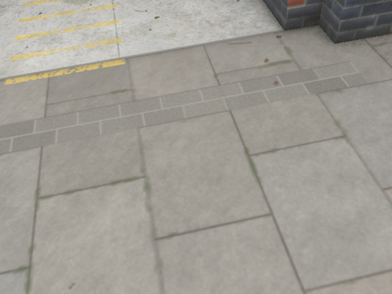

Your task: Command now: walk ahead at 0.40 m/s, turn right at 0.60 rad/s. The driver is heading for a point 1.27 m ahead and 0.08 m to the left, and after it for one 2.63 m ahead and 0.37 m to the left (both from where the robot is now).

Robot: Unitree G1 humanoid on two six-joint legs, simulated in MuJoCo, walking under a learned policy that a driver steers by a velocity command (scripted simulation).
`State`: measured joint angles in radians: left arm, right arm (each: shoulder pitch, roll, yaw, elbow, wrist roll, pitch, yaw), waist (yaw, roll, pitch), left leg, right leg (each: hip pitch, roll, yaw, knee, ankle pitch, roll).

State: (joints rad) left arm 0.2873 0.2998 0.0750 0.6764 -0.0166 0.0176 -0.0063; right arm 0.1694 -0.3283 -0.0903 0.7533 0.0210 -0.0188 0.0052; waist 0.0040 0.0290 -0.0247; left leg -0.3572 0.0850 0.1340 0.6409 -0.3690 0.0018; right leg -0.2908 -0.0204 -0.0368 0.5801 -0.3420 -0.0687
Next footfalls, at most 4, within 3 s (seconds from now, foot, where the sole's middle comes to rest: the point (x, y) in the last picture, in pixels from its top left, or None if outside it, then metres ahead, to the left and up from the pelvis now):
0.42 left None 0.38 0.10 -0.77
0.94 right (275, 257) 0.64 -0.19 -0.77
1.48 left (214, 185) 0.96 0.01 -0.77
1.96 right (244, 130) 1.28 -0.14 -0.77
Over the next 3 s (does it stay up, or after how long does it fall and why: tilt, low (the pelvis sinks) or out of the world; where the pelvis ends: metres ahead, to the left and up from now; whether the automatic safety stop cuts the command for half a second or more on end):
stays up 1.27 0.00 0.00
